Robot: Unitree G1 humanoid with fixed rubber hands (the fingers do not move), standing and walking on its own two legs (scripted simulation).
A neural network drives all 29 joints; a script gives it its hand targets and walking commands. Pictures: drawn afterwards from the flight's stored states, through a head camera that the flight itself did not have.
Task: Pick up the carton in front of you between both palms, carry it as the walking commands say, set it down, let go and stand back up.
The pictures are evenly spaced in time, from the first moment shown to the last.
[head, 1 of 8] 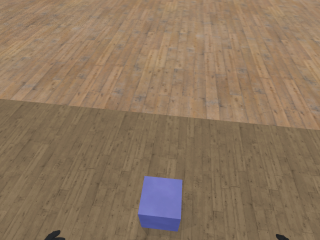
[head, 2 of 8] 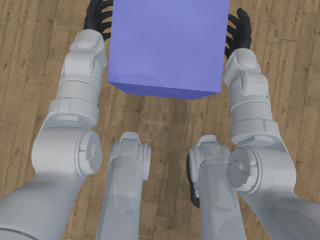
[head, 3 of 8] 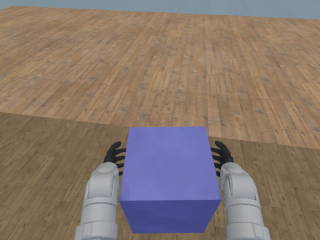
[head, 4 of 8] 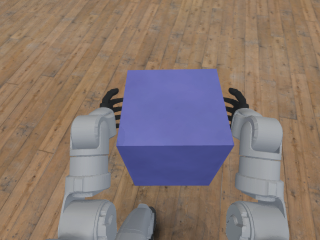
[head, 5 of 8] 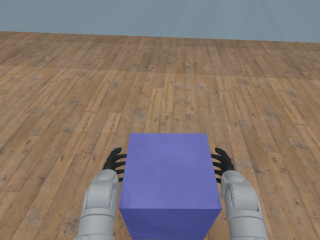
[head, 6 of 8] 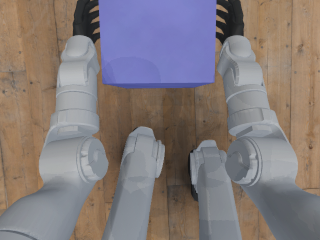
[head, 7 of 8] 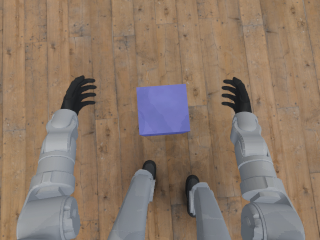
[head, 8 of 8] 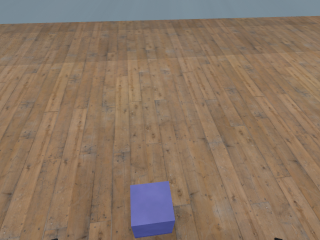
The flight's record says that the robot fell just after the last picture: no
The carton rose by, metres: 0.68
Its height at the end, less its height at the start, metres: -0.08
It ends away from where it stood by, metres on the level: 2.64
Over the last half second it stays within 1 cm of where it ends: yes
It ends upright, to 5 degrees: yes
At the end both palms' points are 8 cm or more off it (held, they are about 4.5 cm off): yes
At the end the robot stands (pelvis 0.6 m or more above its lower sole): yes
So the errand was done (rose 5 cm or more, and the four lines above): yes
